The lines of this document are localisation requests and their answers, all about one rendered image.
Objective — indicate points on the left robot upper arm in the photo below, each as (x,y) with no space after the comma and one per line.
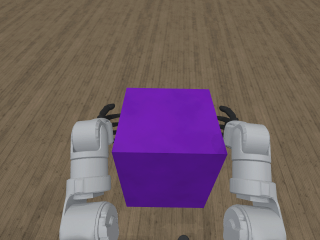
(90,221)

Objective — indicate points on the right robot upper arm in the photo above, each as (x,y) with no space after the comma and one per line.
(248,222)

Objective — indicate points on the right robot hand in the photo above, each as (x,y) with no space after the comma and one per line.
(230,113)

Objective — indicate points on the right robot forearm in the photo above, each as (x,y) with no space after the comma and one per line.
(251,167)

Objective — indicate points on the carton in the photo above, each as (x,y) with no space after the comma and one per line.
(168,148)

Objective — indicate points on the left robot forearm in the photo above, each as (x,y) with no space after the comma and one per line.
(89,152)

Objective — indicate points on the left robot hand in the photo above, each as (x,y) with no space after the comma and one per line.
(103,113)

